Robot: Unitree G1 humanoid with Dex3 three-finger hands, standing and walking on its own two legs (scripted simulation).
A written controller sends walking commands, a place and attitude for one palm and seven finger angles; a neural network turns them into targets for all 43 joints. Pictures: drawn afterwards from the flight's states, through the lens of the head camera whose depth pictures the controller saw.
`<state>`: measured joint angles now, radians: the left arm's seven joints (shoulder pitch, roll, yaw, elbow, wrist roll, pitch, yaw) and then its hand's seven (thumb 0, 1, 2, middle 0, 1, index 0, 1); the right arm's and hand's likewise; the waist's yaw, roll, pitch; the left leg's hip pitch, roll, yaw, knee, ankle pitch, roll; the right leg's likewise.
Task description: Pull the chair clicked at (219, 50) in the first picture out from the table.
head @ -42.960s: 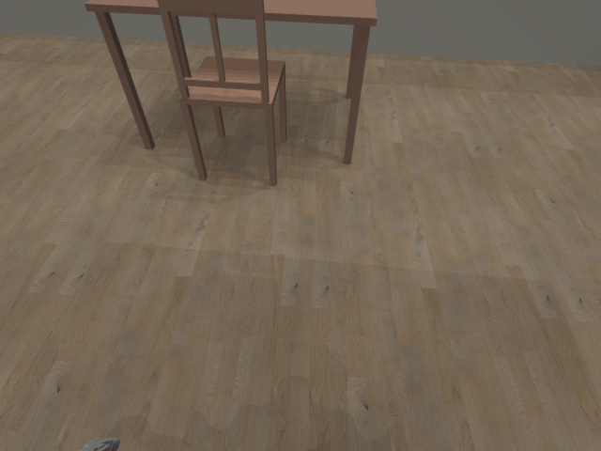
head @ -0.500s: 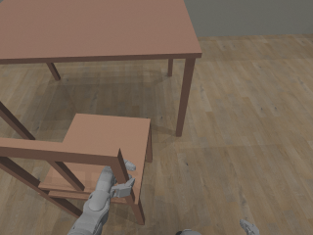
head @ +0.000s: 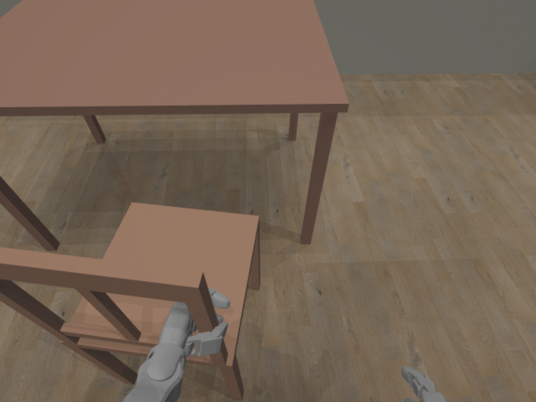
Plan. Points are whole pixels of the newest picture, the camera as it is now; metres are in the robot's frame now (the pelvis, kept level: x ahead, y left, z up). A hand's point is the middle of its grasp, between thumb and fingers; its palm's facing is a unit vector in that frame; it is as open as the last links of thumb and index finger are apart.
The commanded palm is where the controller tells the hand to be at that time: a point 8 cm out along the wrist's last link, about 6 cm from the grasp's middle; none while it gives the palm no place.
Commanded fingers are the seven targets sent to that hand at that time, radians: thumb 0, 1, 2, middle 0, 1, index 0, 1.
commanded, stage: open the thumb and straighten the fingers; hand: left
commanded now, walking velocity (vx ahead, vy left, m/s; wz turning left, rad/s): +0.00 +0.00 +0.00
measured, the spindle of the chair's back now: (112, 313) +0.28 +0.28 -0.10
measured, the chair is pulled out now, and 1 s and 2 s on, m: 0.34 0.34 0.34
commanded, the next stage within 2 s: draw the fingers out of the gap in 0.74 s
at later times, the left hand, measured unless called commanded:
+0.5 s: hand (209, 329) +0.24 +0.10 -0.06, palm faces -0.12 -0.98 -0.13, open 14.2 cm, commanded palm +0.23 +0.16 -0.04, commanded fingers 0.00 -0.55 0.20 -0.10 -0.29 -0.10 -0.29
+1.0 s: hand (201, 349) +0.21 +0.11 -0.06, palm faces -0.11 -0.99 -0.12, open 17.5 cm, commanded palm +0.19 +0.16 -0.04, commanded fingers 0.00 -0.55 0.20 0.00 0.00 0.00 0.00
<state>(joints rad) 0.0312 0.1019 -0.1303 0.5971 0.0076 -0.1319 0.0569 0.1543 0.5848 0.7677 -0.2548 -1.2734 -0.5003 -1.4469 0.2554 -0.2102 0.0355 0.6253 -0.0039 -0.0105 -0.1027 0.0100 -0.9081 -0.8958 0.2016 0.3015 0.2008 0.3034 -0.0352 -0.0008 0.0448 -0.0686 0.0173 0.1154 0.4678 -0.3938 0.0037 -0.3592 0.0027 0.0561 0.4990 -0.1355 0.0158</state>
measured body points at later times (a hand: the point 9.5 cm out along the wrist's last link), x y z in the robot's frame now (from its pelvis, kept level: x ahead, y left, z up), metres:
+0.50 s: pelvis -0.01 -0.01 -0.03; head +0.05 -0.03 +0.41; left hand +0.24 +0.16 -0.05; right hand +0.17 -0.23 -0.13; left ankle -0.09 +0.10 -0.73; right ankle +0.08 -0.13 -0.73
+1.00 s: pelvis +0.00 -0.01 -0.04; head +0.06 -0.03 +0.40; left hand +0.21 +0.17 -0.05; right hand +0.19 -0.23 -0.13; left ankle -0.09 +0.10 -0.73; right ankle +0.08 -0.13 -0.73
